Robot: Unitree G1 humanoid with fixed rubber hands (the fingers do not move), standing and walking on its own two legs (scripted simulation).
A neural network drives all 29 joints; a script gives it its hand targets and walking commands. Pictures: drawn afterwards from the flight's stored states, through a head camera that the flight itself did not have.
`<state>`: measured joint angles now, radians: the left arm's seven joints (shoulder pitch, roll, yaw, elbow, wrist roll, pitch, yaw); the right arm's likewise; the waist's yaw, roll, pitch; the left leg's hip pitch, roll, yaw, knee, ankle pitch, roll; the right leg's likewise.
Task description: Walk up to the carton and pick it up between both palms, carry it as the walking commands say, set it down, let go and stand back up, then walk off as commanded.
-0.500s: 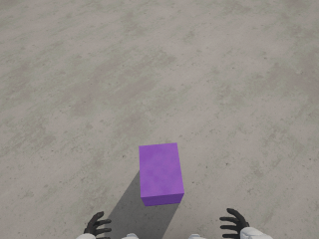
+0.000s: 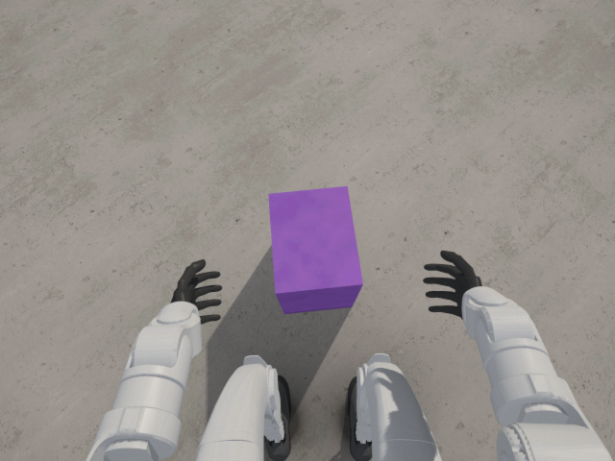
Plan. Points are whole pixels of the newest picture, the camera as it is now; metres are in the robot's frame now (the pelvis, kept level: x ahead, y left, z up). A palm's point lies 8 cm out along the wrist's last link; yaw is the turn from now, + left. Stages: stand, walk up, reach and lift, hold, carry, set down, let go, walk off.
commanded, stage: reach and lift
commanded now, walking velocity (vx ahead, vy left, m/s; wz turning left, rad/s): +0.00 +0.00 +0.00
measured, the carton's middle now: (313, 255) +0.54 +0.00 -0.54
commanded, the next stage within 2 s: none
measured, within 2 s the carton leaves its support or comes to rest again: neither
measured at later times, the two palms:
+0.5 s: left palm (203, 226) +0.45 +0.18 -0.12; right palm (440, 205) +0.48 -0.20 -0.13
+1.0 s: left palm (213, 198) +0.51 +0.18 -0.16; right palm (421, 182) +0.54 -0.19 -0.16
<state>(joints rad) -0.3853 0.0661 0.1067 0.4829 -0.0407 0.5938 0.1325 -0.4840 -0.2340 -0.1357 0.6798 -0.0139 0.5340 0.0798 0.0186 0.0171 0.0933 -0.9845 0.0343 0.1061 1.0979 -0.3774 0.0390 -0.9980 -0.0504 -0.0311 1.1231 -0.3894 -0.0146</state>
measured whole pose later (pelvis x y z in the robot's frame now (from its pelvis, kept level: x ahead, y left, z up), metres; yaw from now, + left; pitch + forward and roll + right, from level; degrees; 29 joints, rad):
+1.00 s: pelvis +0.03 -0.01 -0.05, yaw +1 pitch +49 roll +1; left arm -1.04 0.14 0.37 0.83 0.01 0.11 0.08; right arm -1.16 -0.28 -0.25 0.97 -0.03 0.12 0.00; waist 0.04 0.01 -0.11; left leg -1.65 0.02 0.04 1.15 -0.35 0.00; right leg -1.66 -0.02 -0.02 1.17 -0.36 -0.02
